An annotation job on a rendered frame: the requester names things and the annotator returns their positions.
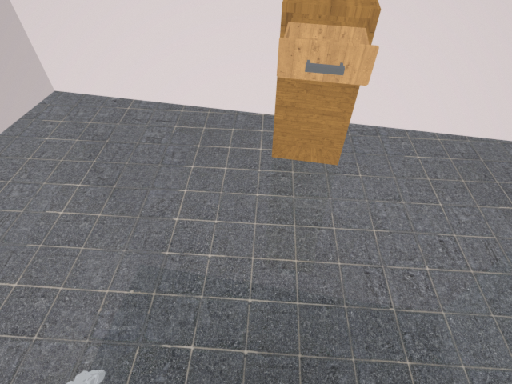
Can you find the handle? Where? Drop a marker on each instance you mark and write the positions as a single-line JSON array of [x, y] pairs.
[[324, 69]]

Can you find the cabinet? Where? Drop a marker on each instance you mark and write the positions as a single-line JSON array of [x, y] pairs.
[[311, 118]]

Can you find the drawer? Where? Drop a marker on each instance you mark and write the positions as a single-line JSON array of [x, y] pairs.
[[330, 45]]

